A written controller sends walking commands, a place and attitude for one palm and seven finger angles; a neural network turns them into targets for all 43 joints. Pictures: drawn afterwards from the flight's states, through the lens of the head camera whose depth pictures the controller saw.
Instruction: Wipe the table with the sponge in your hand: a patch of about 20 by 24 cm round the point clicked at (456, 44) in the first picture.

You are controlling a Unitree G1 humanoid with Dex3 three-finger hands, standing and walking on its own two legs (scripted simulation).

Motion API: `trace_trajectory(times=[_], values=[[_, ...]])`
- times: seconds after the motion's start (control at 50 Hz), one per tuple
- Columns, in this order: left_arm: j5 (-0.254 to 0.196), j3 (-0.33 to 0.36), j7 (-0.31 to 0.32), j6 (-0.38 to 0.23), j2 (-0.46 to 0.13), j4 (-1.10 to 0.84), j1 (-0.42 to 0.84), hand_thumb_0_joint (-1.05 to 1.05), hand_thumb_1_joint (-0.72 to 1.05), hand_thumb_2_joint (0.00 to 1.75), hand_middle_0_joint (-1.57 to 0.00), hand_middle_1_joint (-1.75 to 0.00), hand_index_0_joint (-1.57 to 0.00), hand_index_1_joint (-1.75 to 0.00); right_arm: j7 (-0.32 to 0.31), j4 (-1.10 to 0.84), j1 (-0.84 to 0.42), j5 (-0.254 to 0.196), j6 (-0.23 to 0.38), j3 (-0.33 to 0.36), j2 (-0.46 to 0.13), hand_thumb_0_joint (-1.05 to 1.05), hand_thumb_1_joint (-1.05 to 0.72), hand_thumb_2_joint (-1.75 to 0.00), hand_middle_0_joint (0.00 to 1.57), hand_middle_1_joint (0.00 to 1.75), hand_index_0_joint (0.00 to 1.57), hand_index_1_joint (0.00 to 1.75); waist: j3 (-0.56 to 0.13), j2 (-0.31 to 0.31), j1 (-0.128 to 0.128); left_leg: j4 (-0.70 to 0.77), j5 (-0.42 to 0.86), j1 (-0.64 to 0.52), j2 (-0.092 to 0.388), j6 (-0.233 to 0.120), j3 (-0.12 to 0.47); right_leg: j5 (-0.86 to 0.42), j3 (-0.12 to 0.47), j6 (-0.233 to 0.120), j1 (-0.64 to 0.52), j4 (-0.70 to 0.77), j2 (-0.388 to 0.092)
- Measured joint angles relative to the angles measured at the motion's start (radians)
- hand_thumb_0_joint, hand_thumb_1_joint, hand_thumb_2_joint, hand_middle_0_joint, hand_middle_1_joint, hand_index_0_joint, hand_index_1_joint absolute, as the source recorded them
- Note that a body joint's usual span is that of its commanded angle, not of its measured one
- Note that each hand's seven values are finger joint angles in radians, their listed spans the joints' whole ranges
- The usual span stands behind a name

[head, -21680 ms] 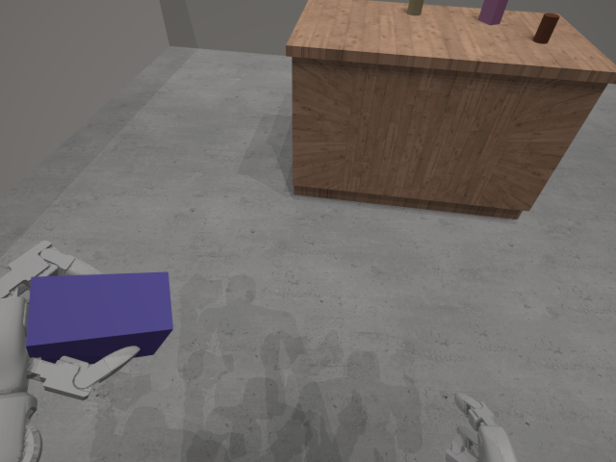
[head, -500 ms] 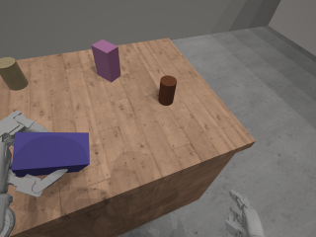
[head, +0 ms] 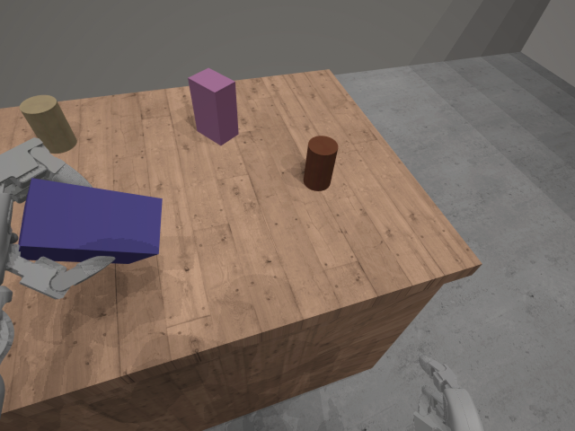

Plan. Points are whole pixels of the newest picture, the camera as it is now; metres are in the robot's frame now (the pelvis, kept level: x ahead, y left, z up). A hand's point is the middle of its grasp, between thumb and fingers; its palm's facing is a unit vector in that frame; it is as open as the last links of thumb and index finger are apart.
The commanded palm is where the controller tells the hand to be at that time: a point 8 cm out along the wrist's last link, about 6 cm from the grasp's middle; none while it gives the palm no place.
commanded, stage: turn the palm down, sponge in hand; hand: left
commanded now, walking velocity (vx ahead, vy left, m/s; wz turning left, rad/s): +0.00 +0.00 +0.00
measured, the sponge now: (107, 230) +0.27 +0.24 +0.17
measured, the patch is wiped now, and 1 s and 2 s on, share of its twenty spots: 0.00 0.00 0.00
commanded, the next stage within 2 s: none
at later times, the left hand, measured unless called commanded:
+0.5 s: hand (76, 277) +0.22 +0.25 +0.15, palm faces +0.33 -0.59 -0.74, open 9.8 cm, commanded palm +0.17 +0.27 +0.20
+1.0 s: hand (88, 272) +0.22 +0.24 +0.16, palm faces +0.26 -0.37 -0.89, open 9.8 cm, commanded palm +0.18 +0.26 +0.22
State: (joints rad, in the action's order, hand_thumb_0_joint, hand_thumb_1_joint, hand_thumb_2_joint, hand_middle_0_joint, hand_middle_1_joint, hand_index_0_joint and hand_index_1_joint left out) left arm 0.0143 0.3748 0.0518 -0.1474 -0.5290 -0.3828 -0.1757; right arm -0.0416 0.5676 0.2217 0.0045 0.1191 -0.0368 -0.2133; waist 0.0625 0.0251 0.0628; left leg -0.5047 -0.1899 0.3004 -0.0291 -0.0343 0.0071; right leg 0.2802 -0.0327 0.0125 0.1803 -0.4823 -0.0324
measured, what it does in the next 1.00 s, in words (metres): stands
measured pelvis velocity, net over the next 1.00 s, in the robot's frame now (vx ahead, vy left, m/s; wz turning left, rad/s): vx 0.00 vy -0.04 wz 0.01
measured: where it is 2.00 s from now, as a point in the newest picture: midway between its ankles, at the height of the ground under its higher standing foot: outside the picture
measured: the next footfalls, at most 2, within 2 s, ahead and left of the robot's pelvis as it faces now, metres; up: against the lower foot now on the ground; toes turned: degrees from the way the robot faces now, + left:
none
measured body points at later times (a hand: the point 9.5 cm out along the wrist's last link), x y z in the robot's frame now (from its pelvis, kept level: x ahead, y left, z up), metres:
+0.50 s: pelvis -0.03 -0.06 -0.02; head -0.03 -0.08 +0.43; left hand +0.19 +0.28 +0.19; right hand +0.19 -0.27 -0.10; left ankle +0.05 +0.09 -0.74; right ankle -0.02 -0.14 -0.74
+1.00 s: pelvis +0.00 -0.04 -0.02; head -0.01 -0.08 +0.43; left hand +0.20 +0.26 +0.21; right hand +0.21 -0.27 -0.10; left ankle +0.05 +0.09 -0.74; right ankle -0.02 -0.14 -0.74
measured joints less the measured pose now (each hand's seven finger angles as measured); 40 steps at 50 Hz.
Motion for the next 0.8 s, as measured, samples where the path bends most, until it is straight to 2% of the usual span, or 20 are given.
trace_trajectory(times=[0.06, 0.1, 0.14, 0.18, 0.22, 0.28, 0.32, 0.4, 0.48, 0.56, 0.64, 0.72, 0.8], values=[[-0.047, 0.061, -0.027, 0.15, 0.011, 0.026, 0.069, -0.01, -0.48, 1.05, -0.76, -1.36, -0.77, -1.36, 0.037, 0.027, -0.051, -0.005, -0.02, -0.014, -0.016, 0.01, -0.9, -0.9, 0.2, 0.3, 0.21, 0.3, -0.019, -0.014, -0.004, -0.022, -0.013, -0.003, 0.008, 0.007, -0.014, 0.022, 0.015, 0.004, 0.008, -0.034, 0.005], [-0.027, 0.063, -0.046, 0.234, 0.027, -0.001, 0.025, -0.01, -0.48, 1.05, -0.76, -1.36, -0.77, -1.36, 0.05, 0.013, -0.073, -0.012, -0.031, -0.016, -0.027, 0.01, -0.9, -0.9, 0.21, 0.3, 0.21, 0.3, -0.033, -0.037, -0.016, -0.037, -0.022, 0.001, 0.017, 0.009, -0.02, 0.023, 0.022, 0.007, 0.014, -0.045, 0.012], [0.001, 0.036, -0.069, 0.273, 0.029, -0.041, -0.054, -0.01, -0.48, 1.05, -0.76, -1.36, -0.76, -1.37, 0.052, -0.011, -0.089, -0.018, -0.042, -0.017, -0.035, 0.01, -0.9, -0.9, 0.21, 0.3, 0.21, 0.3, -0.041, -0.053, -0.027, -0.052, -0.028, 0.011, 0.022, 0.011, -0.023, 0.03, 0.025, 0.003, 0.028, -0.067, 0.017], [0.01, 0.009, -0.086, 0.264, 0.021, -0.069, -0.126, -0.01, -0.48, 1.05, -0.76, -1.36, -0.76, -1.37, 0.041, -0.03, -0.1, -0.014, -0.045, -0.014, -0.037, 0.01, -0.9, -0.9, 0.21, 0.3, 0.21, 0.3, -0.042, -0.06, -0.032, -0.071, -0.032, 0.025, 0.025, 0.016, -0.018, 0.04, 0.021, -0.002, 0.044, -0.093, 0.021], [0.005, 0.0, -0.088, 0.219, 0.009, -0.072, -0.165, -0.01, -0.48, 1.05, -0.76, -1.36, -0.77, -1.36, 0.023, -0.034, -0.104, -0.007, -0.041, -0.008, -0.035, 0.01, -0.9, -0.9, 0.21, 0.3, 0.21, 0.3, -0.042, -0.058, -0.027, -0.093, -0.036, 0.045, 0.029, 0.023, -0.008, 0.052, 0.011, -0.01, 0.063, -0.121, 0.026], [0.018, 0.012, -0.059, 0.156, -0.012, -0.037, -0.138, -0.01, -0.48, 1.05, -0.76, -1.36, -0.77, -1.36, 0.0, -0.017, -0.098, -0.004, -0.035, 0.003, -0.034, 0.01, -0.9, -0.9, 0.2, 0.3, 0.21, 0.3, -0.043, -0.053, -0.004, -0.131, -0.044, 0.078, 0.037, 0.039, 0.018, 0.068, -0.014, -0.025, 0.088, -0.159, 0.036], [0.039, 0.029, -0.035, 0.139, -0.019, 0.01, -0.09, -0.01, -0.48, 1.05, -0.76, -1.36, -0.77, -1.36, -0.012, 0.003, -0.092, -0.003, -0.037, 0.006, -0.037, 0.01, -0.9, -0.9, 0.2, 0.3, 0.21, 0.3, -0.048, -0.055, 0.008, -0.153, -0.048, 0.098, 0.041, 0.048, 0.038, 0.077, -0.033, -0.034, 0.102, -0.179, 0.042], [0.1, 0.03, -0.032, 0.194, -0.033, 0.119, 0.018, -0.01, -0.48, 1.05, -0.76, -1.36, -0.77, -1.36, -0.035, 0.028, -0.075, -0.016, -0.048, 0.002, -0.051, 0.01, -0.9, -0.9, 0.2, 0.3, 0.21, 0.3, -0.057, -0.074, 0.02, -0.183, -0.055, 0.122, 0.043, 0.055, 0.066, 0.091, -0.06, -0.05, 0.119, -0.21, 0.047], [0.15, -0.017, -0.086, 0.25, -0.059, 0.172, 0.046, -0.01, -0.48, 1.05, -0.76, -1.36, -0.77, -1.36, -0.053, 0.026, -0.064, -0.03, -0.053, -0.005, -0.056, 0.01, -0.9, -0.9, 0.2, 0.3, 0.21, 0.3, -0.063, -0.098, 0.011, -0.197, -0.06, 0.131, 0.048, 0.056, 0.07, 0.099, -0.063, -0.059, 0.13, -0.23, 0.053], [0.157, -0.041, -0.125, 0.215, -0.097, 0.155, 0.005, -0.01, -0.48, 1.05, -0.76, -1.36, -0.77, -1.36, -0.059, 0.016, -0.05, -0.031, -0.046, -0.002, -0.047, 0.01, -0.9, -0.9, 0.2, 0.3, 0.21, 0.3, -0.071, -0.109, -0.006, -0.212, -0.073, 0.139, 0.061, 0.06, 0.061, 0.109, -0.054, -0.067, 0.144, -0.247, 0.065], [0.15, -0.019, -0.104, 0.181, -0.12, 0.095, -0.047, -0.01, -0.48, 1.05, -0.76, -1.36, -0.77, -1.36, -0.054, 0.007, -0.022, -0.031, -0.045, 0.01, -0.046, 0.01, -0.9, -0.9, 0.2, 0.3, 0.21, 0.3, -0.084, -0.116, -0.012, -0.23, -0.091, 0.144, 0.071, 0.069, 0.055, 0.121, -0.046, -0.071, 0.151, -0.259, 0.074], [0.158, 0.002, -0.077, 0.218, -0.137, 0.058, -0.088, -0.01, -0.48, 1.05, -0.76, -1.36, -0.77, -1.36, -0.054, 0.001, 0.008, -0.039, -0.065, 0.022, -0.063, 0.01, -0.9, -0.9, 0.2, 0.3, 0.21, 0.3, -0.102, -0.123, -0.004, -0.237, -0.105, 0.143, 0.069, 0.07, 0.047, 0.136, -0.038, -0.068, 0.153, -0.27, 0.07], [0.203, -0.009, -0.083, 0.281, -0.146, 0.062, -0.104, -0.01, -0.48, 1.05, -0.76, -1.36, -0.77, -1.36, -0.065, -0.002, 0.022, -0.049, -0.08, 0.027, -0.084, 0.01, -0.9, -0.9, 0.2, 0.3, 0.2, 0.3, -0.107, -0.128, 0.008, -0.232, -0.108, 0.137, 0.06, 0.066, 0.043, 0.142, -0.036, -0.061, 0.148, -0.268, 0.061]])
